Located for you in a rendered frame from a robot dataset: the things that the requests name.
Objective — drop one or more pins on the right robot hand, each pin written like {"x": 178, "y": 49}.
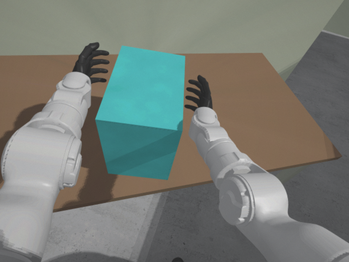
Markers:
{"x": 205, "y": 99}

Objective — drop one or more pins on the robot left upper arm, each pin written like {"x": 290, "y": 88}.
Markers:
{"x": 39, "y": 164}

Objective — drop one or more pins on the table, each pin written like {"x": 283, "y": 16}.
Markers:
{"x": 259, "y": 112}

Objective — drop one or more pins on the right robot forearm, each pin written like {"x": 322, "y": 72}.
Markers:
{"x": 217, "y": 150}

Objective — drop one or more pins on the robot right upper arm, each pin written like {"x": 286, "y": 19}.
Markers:
{"x": 257, "y": 204}

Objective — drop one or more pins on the left robot hand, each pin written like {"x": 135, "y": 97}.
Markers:
{"x": 85, "y": 62}

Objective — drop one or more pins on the carton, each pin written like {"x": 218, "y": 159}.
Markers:
{"x": 140, "y": 118}

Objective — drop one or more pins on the left robot forearm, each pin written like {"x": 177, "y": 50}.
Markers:
{"x": 65, "y": 112}

